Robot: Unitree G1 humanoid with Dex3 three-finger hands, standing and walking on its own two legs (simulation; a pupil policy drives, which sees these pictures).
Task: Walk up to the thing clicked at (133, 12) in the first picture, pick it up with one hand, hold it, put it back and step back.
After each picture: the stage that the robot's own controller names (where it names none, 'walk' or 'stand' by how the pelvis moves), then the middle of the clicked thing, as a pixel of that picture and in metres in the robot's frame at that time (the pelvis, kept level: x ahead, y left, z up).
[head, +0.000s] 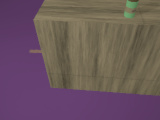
stand; (131, 7) +0.94 -0.27 +0.02
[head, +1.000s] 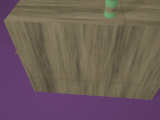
rise first; (111, 6) +0.86 -0.10 +0.06
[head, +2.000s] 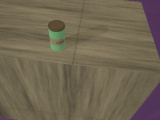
walk; (57, 36) +0.57 +0.17 +0.05
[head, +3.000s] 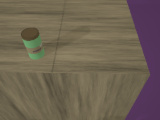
stand; (33, 44) +0.53 +0.22 +0.05
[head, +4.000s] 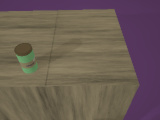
stand; (27, 58) +0.50 +0.25 +0.02
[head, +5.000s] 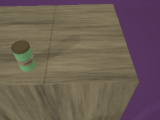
stand; (24, 56) +0.49 +0.26 +0.02
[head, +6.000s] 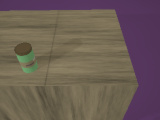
stand; (26, 58) +0.50 +0.26 +0.02
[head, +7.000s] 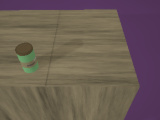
stand; (27, 58) +0.50 +0.25 +0.02
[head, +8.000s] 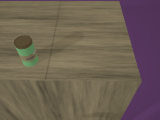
rise first; (27, 51) +0.51 +0.25 +0.02
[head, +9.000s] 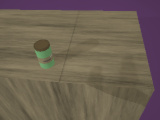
rise first; (44, 54) +0.52 +0.23 +0.03
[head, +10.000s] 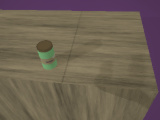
go down; (47, 55) +0.51 +0.22 +0.03
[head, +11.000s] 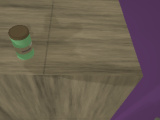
go down; (22, 43) +0.52 +0.20 +0.04
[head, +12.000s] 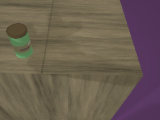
go down; (20, 41) +0.52 +0.21 +0.05
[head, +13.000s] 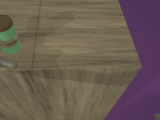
close in; (6, 35) +0.51 +0.23 +0.08
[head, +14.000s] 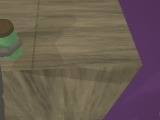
lift; (7, 40) +0.49 +0.22 +0.09
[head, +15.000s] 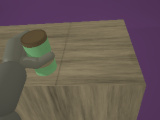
lift; (40, 53) +0.34 +0.14 +0.23
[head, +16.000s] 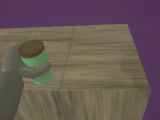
hold; (37, 62) +0.33 +0.15 +0.21
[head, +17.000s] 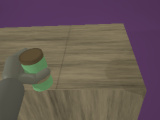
hold; (37, 70) +0.33 +0.16 +0.18
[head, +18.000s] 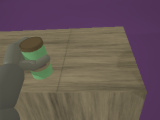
crouch; (37, 58) +0.36 +0.16 +0.21
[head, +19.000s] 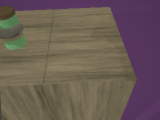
lower; (9, 28) +0.47 +0.21 +0.21
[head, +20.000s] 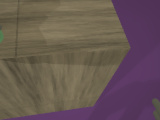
lower; out of the picture +0.53 +0.23 +0.10
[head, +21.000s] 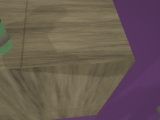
lower; out of the picture +0.50 +0.23 +0.09
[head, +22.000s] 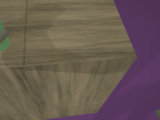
lower; out of the picture +0.51 +0.23 +0.09
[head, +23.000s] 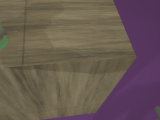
lower; out of the picture +0.51 +0.23 +0.09
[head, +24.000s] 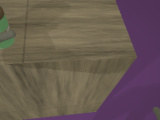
open; out of the picture +0.51 +0.21 +0.10
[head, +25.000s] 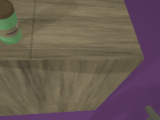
sink last; (6, 23) +0.51 +0.21 +0.09
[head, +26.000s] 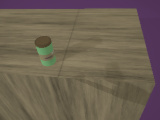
sink last; (46, 51) +0.52 +0.22 +0.06
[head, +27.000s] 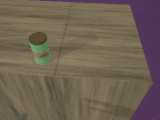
stand; (40, 48) +0.51 +0.20 +0.06
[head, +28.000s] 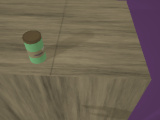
stand; (35, 47) +0.50 +0.21 +0.07
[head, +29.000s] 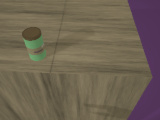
stand; (35, 44) +0.51 +0.21 +0.08
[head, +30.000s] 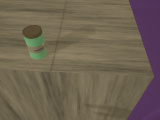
stand; (35, 42) +0.51 +0.21 +0.09
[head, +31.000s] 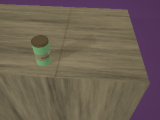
stand; (42, 51) +0.52 +0.20 +0.05
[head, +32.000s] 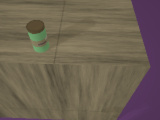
walk; (38, 36) +0.54 +0.20 +0.04
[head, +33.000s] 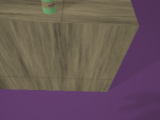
walk; out of the picture +0.77 +0.17 +0.04
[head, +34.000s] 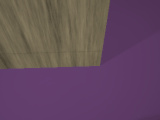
stand; out of the picture +1.07 +0.30 +0.05
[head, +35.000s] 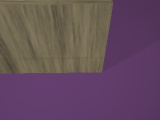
stand; out of the picture +1.10 +0.27 +0.03
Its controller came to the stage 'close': yes
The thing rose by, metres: 0.21
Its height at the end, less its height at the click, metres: +0.00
